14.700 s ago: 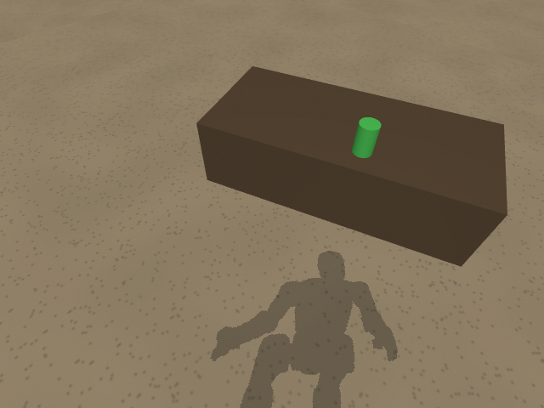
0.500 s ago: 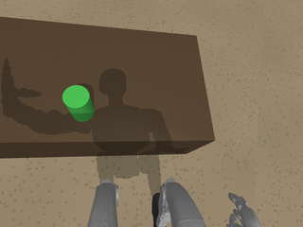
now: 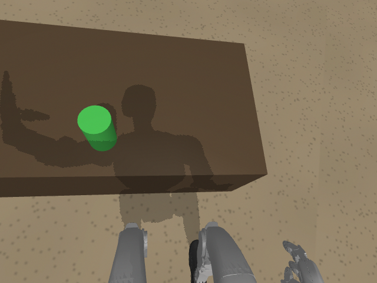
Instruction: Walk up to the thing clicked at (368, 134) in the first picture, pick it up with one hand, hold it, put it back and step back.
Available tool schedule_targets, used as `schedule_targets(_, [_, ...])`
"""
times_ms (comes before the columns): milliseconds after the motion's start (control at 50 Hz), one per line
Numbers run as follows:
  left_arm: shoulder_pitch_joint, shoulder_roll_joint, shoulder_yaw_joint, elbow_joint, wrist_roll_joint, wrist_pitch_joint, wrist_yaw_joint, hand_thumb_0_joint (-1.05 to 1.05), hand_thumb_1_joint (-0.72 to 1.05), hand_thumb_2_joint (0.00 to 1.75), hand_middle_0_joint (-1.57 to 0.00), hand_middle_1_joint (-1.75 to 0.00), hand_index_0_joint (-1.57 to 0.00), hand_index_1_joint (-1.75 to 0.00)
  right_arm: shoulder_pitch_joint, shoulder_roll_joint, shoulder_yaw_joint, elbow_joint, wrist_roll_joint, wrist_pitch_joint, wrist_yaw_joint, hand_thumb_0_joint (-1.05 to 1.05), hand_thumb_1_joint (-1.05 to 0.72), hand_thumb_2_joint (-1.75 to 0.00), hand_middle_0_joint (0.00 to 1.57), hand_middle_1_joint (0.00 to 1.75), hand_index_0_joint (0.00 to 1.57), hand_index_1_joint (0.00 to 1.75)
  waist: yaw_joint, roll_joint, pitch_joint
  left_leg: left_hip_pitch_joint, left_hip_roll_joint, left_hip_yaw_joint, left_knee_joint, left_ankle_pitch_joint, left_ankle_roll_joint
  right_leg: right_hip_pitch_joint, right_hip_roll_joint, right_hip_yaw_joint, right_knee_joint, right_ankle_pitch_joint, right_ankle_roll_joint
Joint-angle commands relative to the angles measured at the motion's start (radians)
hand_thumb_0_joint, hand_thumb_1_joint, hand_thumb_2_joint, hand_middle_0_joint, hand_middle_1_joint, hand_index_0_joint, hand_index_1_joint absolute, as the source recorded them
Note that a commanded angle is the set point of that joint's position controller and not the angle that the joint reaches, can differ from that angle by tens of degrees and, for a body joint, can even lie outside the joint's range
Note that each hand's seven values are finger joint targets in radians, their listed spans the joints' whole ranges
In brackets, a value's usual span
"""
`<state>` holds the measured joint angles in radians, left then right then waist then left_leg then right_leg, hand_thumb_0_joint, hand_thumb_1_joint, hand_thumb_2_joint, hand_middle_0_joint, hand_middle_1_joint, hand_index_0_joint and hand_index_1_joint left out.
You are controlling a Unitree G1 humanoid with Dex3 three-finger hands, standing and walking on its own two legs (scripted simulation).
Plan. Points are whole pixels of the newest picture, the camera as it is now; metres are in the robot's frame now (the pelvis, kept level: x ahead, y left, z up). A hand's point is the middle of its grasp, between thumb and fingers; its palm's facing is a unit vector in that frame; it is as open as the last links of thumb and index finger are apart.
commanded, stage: approach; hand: left
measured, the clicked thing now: (99, 130) +0.50 +0.22 -0.23
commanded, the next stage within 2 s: close in in 0.52 s
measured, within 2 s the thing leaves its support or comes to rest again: neither
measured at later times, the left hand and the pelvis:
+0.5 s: hand (20, 142) +0.42 +0.36 -0.13, palm faces +0.25 -0.97 +0.05, open 17.7 cm; pelvis -0.03 +0.00 -0.12, yaw -2 degrees
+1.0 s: hand (77, 145) +0.44 +0.27 -0.21, palm faces +0.28 -0.96 +0.00, open 17.6 cm; pelvis -0.07 -0.01 -0.23, yaw -3 degrees
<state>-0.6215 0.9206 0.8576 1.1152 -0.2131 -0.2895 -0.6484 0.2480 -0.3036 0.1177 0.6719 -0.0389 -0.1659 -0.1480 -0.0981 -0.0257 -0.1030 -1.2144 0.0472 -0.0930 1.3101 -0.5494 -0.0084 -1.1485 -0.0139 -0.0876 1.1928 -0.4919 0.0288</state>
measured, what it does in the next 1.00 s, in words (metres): lowers itself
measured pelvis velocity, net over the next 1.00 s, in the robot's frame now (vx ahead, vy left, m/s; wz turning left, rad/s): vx -0.07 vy -0.01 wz -0.04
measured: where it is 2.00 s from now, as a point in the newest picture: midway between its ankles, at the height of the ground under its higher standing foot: (166, 280)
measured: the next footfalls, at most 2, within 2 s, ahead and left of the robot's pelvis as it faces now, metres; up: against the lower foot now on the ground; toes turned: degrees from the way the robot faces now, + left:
none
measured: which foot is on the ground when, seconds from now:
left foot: down 0.00-1.00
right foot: down 0.00-1.00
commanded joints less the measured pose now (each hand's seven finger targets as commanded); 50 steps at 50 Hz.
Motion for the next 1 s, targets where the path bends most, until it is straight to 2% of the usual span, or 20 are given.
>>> schedule_targets(0, [-0.183, 0.384, 0.041, -0.16, -0.039, -0.073, 0.006, 0.0, -0.61, 0.0, -0.06, -0.04, -0.07, -0.03, 0.126, -0.202, -0.075, -0.048, 0.006, -0.024, -0.023, 0.0, -0.88, -0.89, 0.2, 0.3, 0.2, 0.3, 0.033, 0.21, -0.446, 0.407, -0.024, -0.001, -0.159, 0.4, 0.01, 0.162, 0.026, 0.017, -0.109, 0.233, -0.055])
schedule_targets(20, [-0.197, 0.374, 0.025, -0.151, -0.035, -0.081, 0.006, 0.0, -0.61, 0.0, -0.06, -0.05, -0.08, -0.04, 0.117, -0.201, -0.075, -0.049, 0.006, -0.025, -0.021, 0.0, -0.88, -0.89, 0.2, 0.3, 0.2, 0.3, 0.032, 0.205, -0.421, 0.375, -0.025, 0.002, -0.16, 0.353, 0.012, 0.144, 0.026, 0.021, -0.105, 0.204, -0.056])
schedule_targets(120, [-0.212, 0.291, -0.027, -0.083, -0.046, -0.134, -0.006, 0.0, -0.61, 0.0, -0.05, -0.05, -0.07, -0.03, 0.105, -0.206, -0.078, -0.035, 0.002, -0.034, -0.016, 0.0, -0.88, -0.89, 0.2, 0.3, 0.2, 0.3, 0.01, 0.207, -0.379, 0.322, -0.02, -0.009, -0.102, 0.311, 0.006, -0.004, 0.026, 0.018, -0.04, 0.15, -0.062])
schedule_targets(200, [-0.246, 0.252, -0.049, -0.051, -0.051, -0.193, 0.0, 0.0, -0.61, 0.0, -0.05, -0.05, -0.07, -0.04, 0.092, -0.207, -0.075, -0.034, -0.008, -0.039, 0.0, 0.0, -0.88, -0.89, 0.2, 0.3, 0.2, 0.3, 0.004, 0.219, -0.407, 0.227, -0.021, -0.019, -0.016, 0.245, 0.005, -0.128, 0.02, 0.018, 0.065, 0.093, -0.068])
schedule_targets(260, [-0.284, 0.251, -0.051, -0.054, -0.049, -0.242, 0.004, 0.0, -0.61, 0.0, -0.04, -0.07, -0.06, -0.05, 0.093, -0.216, -0.072, -0.027, -0.018, -0.039, 0.01, 0.0, -0.88, -0.89, 0.2, 0.3, 0.2, 0.3, 0.001, 0.262, -0.48, 0.211, -0.016, -0.033, 0.067, 0.285, -0.002, -0.228, 0.015, 0.016, 0.164, 0.096, -0.07])
schedule_targets(280, [-0.296, 0.262, -0.037, -0.059, -0.047, -0.256, 0.009, 0.0, -0.61, 0.01, -0.04, -0.06, -0.05, -0.05, 0.102, -0.22, -0.073, -0.023, -0.022, -0.037, 0.015, 0.0, -0.88, -0.89, 0.2, 0.3, 0.2, 0.3, 0.004, 0.263, -0.516, 0.217, -0.013, -0.037, 0.097, 0.339, -0.004, -0.253, 0.015, 0.012, 0.197, 0.119, -0.072])
schedule_targets(380, [-0.376, 0.309, -0.005, -0.137, -0.012, -0.313, 0.043, 0.0, -0.61, 0.05, -0.03, -0.08, -0.04, -0.07, 0.097, -0.227, -0.076, -0.019, -0.052, -0.021, 0.041, 0.0, -0.89, -0.9, 0.2, 0.3, 0.2, 0.3, 0.031, 0.364, -0.697, 0.232, -0.009, -0.028, 0.218, 0.43, -0.01, -0.325, 0.01, 0.02, 0.338, 0.15, -0.077])
schedule_targets(420, [-0.416, 0.296, -0.005, -0.172, -0.002, -0.319, 0.06, 0.0, -0.61, 0.05, -0.04, -0.08, -0.04, -0.08, 0.103, -0.224, -0.081, -0.019, -0.062, -0.012, 0.048, 0.0, -0.9, -0.9, 0.2, 0.3, 0.2, 0.3, 0.023, 0.374, -0.762, 0.189, -0.015, -0.011, 0.269, 0.449, -0.002, -0.308, 0.01, 0.029, 0.372, 0.183, -0.075])
schedule_targets(440, [-0.416, 0.265, -0.021, -0.173, 0.006, -0.318, 0.072, 0.0, -0.61, 0.05, -0.03, -0.09, -0.04, -0.08, 0.1, -0.224, -0.085, -0.018, -0.066, -0.008, 0.053, 0.0, -0.91, -0.9, 0.2, 0.3, 0.2, 0.3, 0.019, 0.384, -0.775, 0.185, -0.014, -0.014, 0.279, 0.454, -0.005, -0.324, 0.009, 0.027, 0.398, 0.185, -0.077])
schedule_targets(500, [-0.382, 0.194, -0.05, -0.123, 0.03, -0.306, 0.111, 0.0, -0.61, 0.07, -0.03, -0.1, -0.03, -0.09, 0.089, -0.22, -0.094, -0.01, -0.073, 0.007, 0.065, 0.0, -0.91, -0.9, 0.2, 0.3, 0.2, 0.3, 0.017, 0.364, -0.738, 0.085, -0.016, -0.006, 0.325, 0.392, -0.002, -0.38, 0.011, 0.024, 0.446, 0.159, -0.077])
schedule_targets(540, [-0.367, 0.177, -0.039, -0.121, 0.036, -0.311, 0.141, 0.0, -0.61, 0.06, -0.03, -0.1, -0.04, -0.09, 0.088, -0.214, -0.097, -0.012, -0.075, 0.015, 0.075, 0.0, -0.92, -0.9, 0.2, 0.3, 0.2, 0.3, 0.015, 0.319, -0.739, -0.023, -0.021, 0.007, 0.368, 0.337, 0.008, -0.369, 0.01, 0.027, 0.478, 0.155, -0.073])
schedule_targets(600, [-0.424, 0.088, -0.094, -0.135, 0.049, -0.326, 0.175, 0.0, -0.61, 0.07, -0.03, -0.1, -0.04, -0.1, 0.079, -0.211, -0.106, -0.022, -0.078, 0.029, 0.092, 0.0, -0.92, -0.9, 0.2, 0.3, 0.2, 0.3, -0.021, 0.296, -0.703, -0.112, -0.02, 0.005, 0.412, 0.269, 0.01, -0.438, 0.008, 0.02, 0.537, 0.121, -0.073])
schedule_targets(680, [-0.474, 0.114, -0.077, -0.16, 0.073, -0.344, 0.248, 0.0, -0.57, 0.01, -0.04, -0.09, -0.06, -0.06, 0.081, -0.208, -0.109, -0.037, -0.076, 0.049, 0.111, 0.0, -0.91, -0.9, 0.2, 0.3, 0.2, 0.3, -0.015, 0.268, -0.7, -0.237, -0.024, 0.019, 0.453, 0.114, 0.013, -0.455, 0.009, 0.021, 0.582, 0.035, -0.067])
schedule_targets(720, [-0.537, 0.076, -0.111, -0.196, 0.085, -0.348, 0.289, 0.0, -0.57, 0.01, -0.04, -0.09, -0.07, -0.07, 0.076, -0.198, -0.114, -0.048, -0.074, 0.06, 0.121, 0.0, -0.91, -0.9, 0.2, 0.3, 0.2, 0.3, -0.029, 0.253, -0.71, -0.279, -0.026, 0.028, 0.464, 0.029, 0.016, -0.455, 0.009, 0.021, 0.588, -0.014, -0.063])
schedule_targets(760, [-0.536, 0.084, -0.105, -0.206, 0.102, -0.34, 0.341, 0.0, -0.6, 0.02, -0.05, -0.09, -0.07, -0.07, 0.079, -0.198, -0.123, -0.058, -0.07, 0.072, 0.127, 0.0, -0.91, -0.9, 0.2, 0.3, 0.2, 0.3, -0.02, 0.233, -0.716, -0.315, -0.029, 0.04, 0.473, -0.034, 0.02, -0.446, 0.01, 0.028, 0.579, -0.054, -0.056])
schedule_targets(800, [-0.544, 0.11, -0.091, -0.248, 0.118, -0.334, 0.386, 0.0, -0.58, 0.03, -0.04, -0.1, -0.07, -0.07, 0.089, -0.2, -0.127, -0.055, -0.069, 0.088, 0.136, 0.0, -0.91, -0.9, 0.2, 0.3, 0.2, 0.3, 0.001, 0.275, -0.752, -0.311, -0.032, 0.049, 0.475, -0.029, 0.017, -0.422, 0.009, 0.032, 0.59, -0.046, -0.057])
schedule_targets(840, [-0.549, 0.051, -0.143, -0.263, 0.132, -0.318, 0.41, 0.0, -0.57, 0.03, -0.04, -0.09, -0.06, -0.07, 0.089, -0.192, -0.134, -0.059, -0.063, 0.104, 0.143, 0.0, -0.91, -0.9, 0.2, 0.3, 0.2, 0.3, -0.02, 0.27, -0.758, -0.313, -0.035, 0.052, 0.479, -0.033, 0.021, -0.418, 0.008, 0.03, 0.585, -0.044, -0.056])
schedule_targets(860, [-0.541, 0.042, -0.148, -0.267, 0.136, -0.308, 0.419, 0.0, -0.56, 0.02, -0.04, -0.08, -0.06, -0.06, 0.091, -0.193, -0.139, -0.062, -0.059, 0.108, 0.143, 0.0, -0.92, -0.9, 0.2, 0.3, 0.2, 0.3, -0.019, 0.254, -0.753, -0.327, -0.037, 0.055, 0.482, -0.039, 0.023, -0.421, 0.007, 0.03, 0.581, -0.048, -0.054])
schedule_targets(960, [-0.522, -0.029, -0.196, -0.279, 0.108, -0.279, 0.432, 0.0, -0.59, 0.0, -0.04, -0.06, -0.07, -0.03, 0.096, -0.188, -0.144, -0.058, -0.034, 0.124, 0.144, 0.0, -0.92, -0.9, 0.2, 0.3, 0.2, 0.3, -0.049, 0.176, -0.688, -0.418, -0.036, 0.057, 0.513, -0.066, 0.037, -0.426, 0.01, 0.034, 0.569, -0.063, -0.05])
schedule_targets(980, [-0.497, -0.043, -0.2, -0.271, 0.104, -0.273, 0.433, 0.0, -0.61, 0.0, -0.04, -0.06, -0.07, -0.03, 0.098, -0.188, -0.144, -0.059, -0.031, 0.127, 0.144, 0.0, -0.92, -0.9, 0.2, 0.3, 0.2, 0.3, -0.043, 0.174, -0.675, -0.41, -0.035, 0.054, 0.505, -0.056, 0.036, -0.426, 0.011, 0.031, 0.569, -0.056, -0.051])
